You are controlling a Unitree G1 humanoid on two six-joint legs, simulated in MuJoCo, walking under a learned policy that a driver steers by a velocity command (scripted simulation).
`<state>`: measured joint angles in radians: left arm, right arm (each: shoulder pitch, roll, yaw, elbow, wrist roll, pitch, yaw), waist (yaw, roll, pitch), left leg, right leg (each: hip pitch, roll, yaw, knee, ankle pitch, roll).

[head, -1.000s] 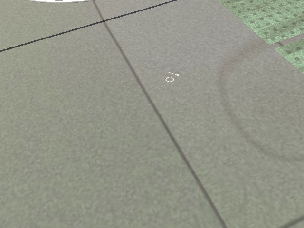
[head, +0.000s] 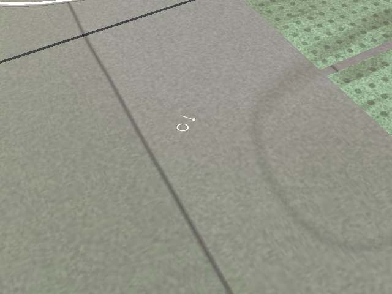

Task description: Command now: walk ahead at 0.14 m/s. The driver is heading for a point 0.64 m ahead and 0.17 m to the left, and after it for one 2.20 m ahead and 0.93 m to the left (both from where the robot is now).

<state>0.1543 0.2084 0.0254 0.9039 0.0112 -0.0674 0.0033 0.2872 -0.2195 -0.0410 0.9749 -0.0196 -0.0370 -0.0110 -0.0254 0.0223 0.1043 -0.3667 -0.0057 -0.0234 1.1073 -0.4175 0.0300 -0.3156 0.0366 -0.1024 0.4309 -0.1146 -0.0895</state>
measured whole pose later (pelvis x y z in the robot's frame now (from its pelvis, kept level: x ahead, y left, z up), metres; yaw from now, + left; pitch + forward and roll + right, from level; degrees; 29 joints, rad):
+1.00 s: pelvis +0.14 +0.05 +0.00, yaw -1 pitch +0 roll +0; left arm 0.44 0.20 0.05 1.15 0.01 -0.04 0.01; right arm 0.27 -0.17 -0.03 1.04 -0.02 -0.07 0.00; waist 0.02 -0.04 0.00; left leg -0.24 0.00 0.08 0.50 -0.28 0.08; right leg -0.12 0.00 -0.04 0.51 -0.38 -0.06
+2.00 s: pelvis +0.67 +0.09 -0.02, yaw +19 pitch +0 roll +0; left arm 0.43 0.18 0.05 1.03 0.02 -0.07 0.03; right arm 0.03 -0.20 -0.06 0.84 -0.05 -0.03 0.04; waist 0.03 0.00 0.07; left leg -0.44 -0.06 0.15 0.60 -0.18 0.18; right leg 0.01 -0.09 -0.32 0.73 -0.48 0.00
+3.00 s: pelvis +1.16 +0.33 +0.00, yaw +39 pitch +2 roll -2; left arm 0.45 0.22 0.03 0.95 0.01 -0.08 -0.01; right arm 0.02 -0.22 0.00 0.76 -0.03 -0.04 0.04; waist 0.08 0.03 0.04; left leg -0.53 0.04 0.05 0.58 -0.10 0.05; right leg 0.06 0.05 -0.05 0.22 -0.31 -0.03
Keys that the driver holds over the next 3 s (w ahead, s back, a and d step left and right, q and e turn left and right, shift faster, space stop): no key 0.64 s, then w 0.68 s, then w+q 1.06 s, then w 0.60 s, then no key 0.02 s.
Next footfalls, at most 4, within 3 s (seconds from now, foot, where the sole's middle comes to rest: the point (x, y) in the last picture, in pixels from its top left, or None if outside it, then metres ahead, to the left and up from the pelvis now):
0.26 left None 0.10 0.12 -0.77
0.98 left None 0.19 0.14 -0.77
1.44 right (222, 261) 0.53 -0.04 -0.77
1.98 left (161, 198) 0.78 0.17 -0.77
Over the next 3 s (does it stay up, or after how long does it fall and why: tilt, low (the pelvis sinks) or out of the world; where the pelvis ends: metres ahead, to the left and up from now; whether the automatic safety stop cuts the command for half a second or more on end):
stays up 1.16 0.33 0.00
